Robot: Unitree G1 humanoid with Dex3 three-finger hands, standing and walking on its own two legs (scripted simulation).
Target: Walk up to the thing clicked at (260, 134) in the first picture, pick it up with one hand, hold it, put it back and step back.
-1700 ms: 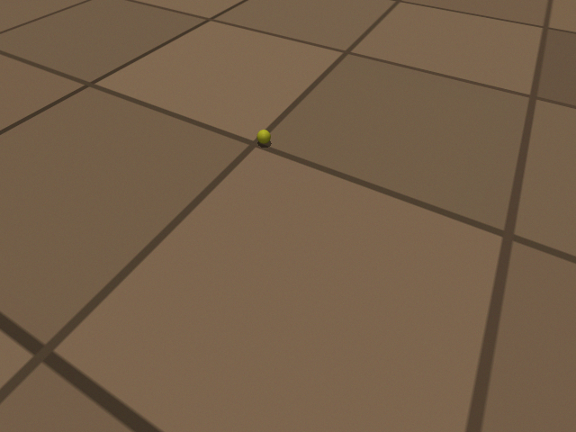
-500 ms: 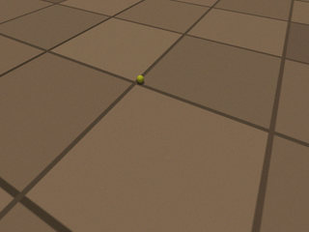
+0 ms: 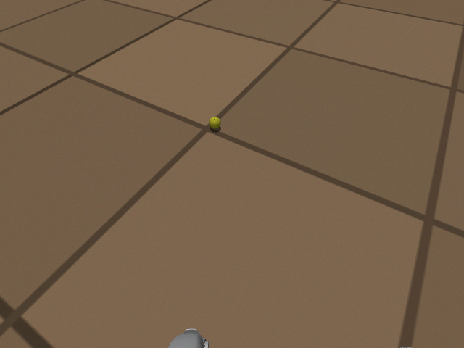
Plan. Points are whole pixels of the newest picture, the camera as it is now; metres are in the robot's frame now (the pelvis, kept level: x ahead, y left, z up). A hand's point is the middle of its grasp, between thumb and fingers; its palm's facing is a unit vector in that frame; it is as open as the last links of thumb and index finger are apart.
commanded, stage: walk up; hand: left
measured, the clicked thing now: (214, 122) +1.54 +0.17 -0.73
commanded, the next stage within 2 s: none
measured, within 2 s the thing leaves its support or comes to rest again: neither
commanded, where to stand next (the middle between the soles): +1.22 -0.04 m, yaw -2 degrees
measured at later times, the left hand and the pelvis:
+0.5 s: hand (128, 242) +0.37 +0.26 -0.12, palm faces -0.11 -0.90 -0.42, open 7.4 cm; pelvis +0.27 -0.03 -0.01, yaw -3 degrees
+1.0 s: hand (151, 199) +0.52 +0.25 -0.17, palm faces -0.01 -0.93 -0.37, open 7.4 cm; pelvis +0.51 -0.03 -0.02, yaw +0 degrees
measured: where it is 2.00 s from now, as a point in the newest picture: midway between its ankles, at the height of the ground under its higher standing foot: (251, 206)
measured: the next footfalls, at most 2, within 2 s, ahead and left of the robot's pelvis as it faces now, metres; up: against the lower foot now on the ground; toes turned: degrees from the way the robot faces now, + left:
left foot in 0.08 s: +0.24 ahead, +0.14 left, +0.00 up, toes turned +5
right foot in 0.52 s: +0.42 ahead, -0.17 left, +0.00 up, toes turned -8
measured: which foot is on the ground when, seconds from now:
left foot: up 0.00-0.06, down 0.08-0.54, up 0.56-0.94, down 0.96-1.00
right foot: down 0.00-0.12, up 0.14-0.50, down 0.52-0.98, up 1.00-1.00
